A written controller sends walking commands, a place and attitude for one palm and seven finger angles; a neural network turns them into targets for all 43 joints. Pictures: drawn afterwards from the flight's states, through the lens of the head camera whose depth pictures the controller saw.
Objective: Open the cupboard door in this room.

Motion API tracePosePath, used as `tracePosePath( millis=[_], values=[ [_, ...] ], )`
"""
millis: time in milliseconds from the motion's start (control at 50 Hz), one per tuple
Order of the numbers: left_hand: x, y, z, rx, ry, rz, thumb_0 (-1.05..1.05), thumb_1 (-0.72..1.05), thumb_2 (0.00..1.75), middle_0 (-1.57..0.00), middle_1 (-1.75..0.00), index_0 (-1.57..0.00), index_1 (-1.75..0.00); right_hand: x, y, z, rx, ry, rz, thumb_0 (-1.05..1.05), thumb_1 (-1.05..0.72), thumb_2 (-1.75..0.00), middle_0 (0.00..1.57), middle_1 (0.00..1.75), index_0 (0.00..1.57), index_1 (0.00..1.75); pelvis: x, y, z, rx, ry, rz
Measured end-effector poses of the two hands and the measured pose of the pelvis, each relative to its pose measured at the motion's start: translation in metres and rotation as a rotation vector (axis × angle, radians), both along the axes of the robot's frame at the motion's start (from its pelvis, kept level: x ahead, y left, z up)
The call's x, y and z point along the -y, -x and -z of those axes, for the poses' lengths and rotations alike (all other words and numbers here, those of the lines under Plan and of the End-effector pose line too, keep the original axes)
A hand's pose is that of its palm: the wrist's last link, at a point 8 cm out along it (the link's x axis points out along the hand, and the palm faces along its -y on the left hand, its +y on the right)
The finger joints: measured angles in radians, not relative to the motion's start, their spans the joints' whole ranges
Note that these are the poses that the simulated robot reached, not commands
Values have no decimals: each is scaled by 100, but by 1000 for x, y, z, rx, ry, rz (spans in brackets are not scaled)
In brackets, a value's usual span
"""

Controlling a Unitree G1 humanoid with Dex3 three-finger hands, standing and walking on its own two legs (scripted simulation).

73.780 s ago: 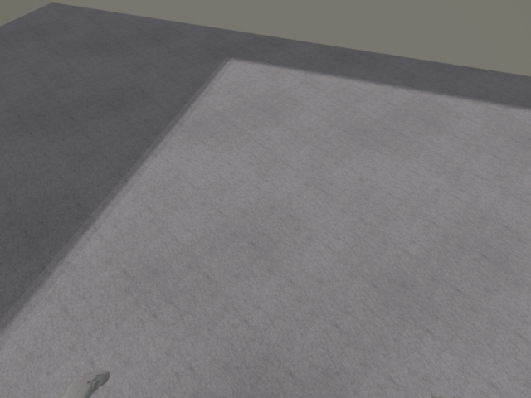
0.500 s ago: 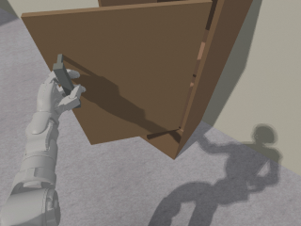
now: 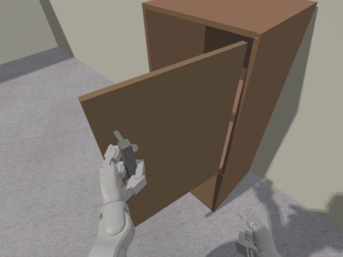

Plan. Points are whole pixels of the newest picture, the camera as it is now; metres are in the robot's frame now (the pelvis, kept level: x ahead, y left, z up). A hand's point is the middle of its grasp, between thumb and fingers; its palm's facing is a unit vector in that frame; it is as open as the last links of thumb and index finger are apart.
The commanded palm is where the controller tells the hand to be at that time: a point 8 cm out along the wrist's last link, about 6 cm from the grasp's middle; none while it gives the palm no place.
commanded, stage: pull the door open along its arc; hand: left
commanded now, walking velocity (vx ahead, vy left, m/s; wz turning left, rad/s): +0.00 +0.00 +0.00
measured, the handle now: (126, 159) +0.32 +0.12 +0.09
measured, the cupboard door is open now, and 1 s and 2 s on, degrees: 79 77 79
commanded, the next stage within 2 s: open thumb and fingers to let go in 0.02 s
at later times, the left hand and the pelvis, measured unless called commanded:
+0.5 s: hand (140, 175) +0.27 +0.08 +0.10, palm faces +0.36 -0.93 +0.01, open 9.6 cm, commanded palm +0.23 +0.13 +0.09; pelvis -0.01 -0.01 +0.00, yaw +2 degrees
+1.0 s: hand (138, 172) +0.28 +0.09 +0.10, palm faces +0.33 -0.94 -0.01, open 14.8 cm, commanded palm +0.24 +0.12 +0.09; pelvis -0.03 +0.02 -0.01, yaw +2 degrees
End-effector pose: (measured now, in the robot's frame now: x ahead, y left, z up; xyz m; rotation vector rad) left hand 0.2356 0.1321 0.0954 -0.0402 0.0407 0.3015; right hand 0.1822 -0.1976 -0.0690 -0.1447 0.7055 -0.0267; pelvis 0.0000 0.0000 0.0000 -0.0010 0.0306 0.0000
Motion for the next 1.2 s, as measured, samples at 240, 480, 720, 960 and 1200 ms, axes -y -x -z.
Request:
tracePosePath(
  millis=[240,480,720,960,1200],
  values=[
    [15,-1,-2,21,-60,-79,2,66,79,-37,-131,-37,-134,25,15,24,-94,62,-28,1,-91,-90,20,30,20,30,12,9,3,16,-3,-47],
    [7,4,-2,29,-37,-70,2,19,60,-35,-127,-36,-128,19,29,26,-104,53,-16,1,-91,-90,20,30,20,30,9,13,1,24,-7,-41],
    [-1,-2,-2,43,-35,-48,0,-39,35,-30,-112,-30,-112,-4,24,18,-63,62,-41,1,-91,-90,20,30,20,30,-8,24,3,26,4,-43],
    [0,-7,-2,42,-56,-31,-1,-50,31,-31,-73,-30,-73,-28,33,23,-101,37,-59,1,-91,-90,20,30,20,30,-21,32,6,20,8,-42],
    [-21,0,0,82,-181,314,-1,-50,30,-28,-49,-18,-50,-26,52,25,-107,49,-46,1,-91,-90,20,30,20,30,-25,39,8,28,9,-49]
  ],
)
